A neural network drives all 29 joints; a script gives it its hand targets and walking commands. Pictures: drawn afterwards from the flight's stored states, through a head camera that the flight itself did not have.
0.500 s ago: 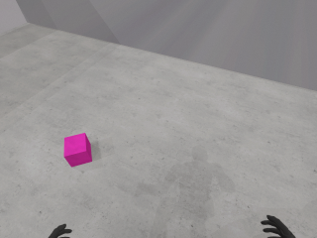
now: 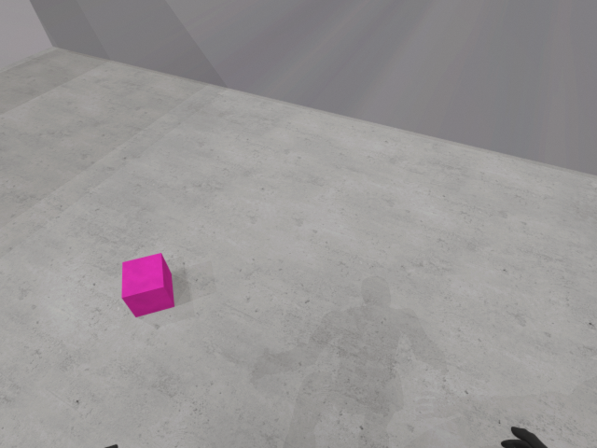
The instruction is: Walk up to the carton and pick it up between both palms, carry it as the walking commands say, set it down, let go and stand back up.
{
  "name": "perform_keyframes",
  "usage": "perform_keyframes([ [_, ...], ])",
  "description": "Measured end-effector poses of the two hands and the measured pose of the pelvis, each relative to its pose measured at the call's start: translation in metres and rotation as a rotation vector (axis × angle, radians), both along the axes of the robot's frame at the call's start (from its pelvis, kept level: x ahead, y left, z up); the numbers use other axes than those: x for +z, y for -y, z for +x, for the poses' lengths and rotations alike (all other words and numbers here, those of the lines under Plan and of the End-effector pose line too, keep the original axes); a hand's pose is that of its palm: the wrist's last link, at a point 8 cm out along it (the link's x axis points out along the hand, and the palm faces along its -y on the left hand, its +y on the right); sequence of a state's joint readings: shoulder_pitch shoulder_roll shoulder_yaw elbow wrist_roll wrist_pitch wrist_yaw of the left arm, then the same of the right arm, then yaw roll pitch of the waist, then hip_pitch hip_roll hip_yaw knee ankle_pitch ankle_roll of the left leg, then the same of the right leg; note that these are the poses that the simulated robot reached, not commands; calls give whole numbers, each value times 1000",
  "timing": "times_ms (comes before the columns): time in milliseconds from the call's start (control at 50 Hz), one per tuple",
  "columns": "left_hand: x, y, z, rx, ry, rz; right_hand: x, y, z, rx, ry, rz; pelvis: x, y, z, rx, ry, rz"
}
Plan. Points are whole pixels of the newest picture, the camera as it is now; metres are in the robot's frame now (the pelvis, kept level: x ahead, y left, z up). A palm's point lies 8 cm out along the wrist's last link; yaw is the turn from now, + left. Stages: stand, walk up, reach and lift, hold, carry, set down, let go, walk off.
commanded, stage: stand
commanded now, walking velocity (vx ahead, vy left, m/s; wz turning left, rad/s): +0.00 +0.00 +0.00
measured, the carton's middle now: (148, 284) +0.87 +0.61 -0.71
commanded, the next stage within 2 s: walk up in 1.18 s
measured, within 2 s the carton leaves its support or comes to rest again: neither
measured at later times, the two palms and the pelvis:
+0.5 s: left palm out of the picture +0.11 +0.31 -0.10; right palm out of the picture +0.11 -0.31 -0.10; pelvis +0.00 +0.00 +0.00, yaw +0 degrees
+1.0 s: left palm out of the picture +0.11 +0.31 -0.10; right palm out of the picture +0.11 -0.31 -0.10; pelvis +0.01 +0.00 +0.00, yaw +0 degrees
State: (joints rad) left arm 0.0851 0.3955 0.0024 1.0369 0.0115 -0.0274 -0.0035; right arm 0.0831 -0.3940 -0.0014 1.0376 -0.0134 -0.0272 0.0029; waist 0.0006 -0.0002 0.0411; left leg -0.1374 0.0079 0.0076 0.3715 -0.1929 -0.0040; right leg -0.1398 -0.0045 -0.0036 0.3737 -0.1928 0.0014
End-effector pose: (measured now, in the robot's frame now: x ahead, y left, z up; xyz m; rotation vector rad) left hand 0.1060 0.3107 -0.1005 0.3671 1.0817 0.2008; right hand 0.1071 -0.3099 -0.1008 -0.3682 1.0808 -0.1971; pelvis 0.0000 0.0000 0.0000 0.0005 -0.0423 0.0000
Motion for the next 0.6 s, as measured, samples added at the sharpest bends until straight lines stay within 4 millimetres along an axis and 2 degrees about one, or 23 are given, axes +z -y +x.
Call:
perform_keyframes([
  [600, 0, -2, 1, 14, -25, 5, 0, 3, 1, -14, -26, -6, 2, 0, 6, 1, -5, 0],
])
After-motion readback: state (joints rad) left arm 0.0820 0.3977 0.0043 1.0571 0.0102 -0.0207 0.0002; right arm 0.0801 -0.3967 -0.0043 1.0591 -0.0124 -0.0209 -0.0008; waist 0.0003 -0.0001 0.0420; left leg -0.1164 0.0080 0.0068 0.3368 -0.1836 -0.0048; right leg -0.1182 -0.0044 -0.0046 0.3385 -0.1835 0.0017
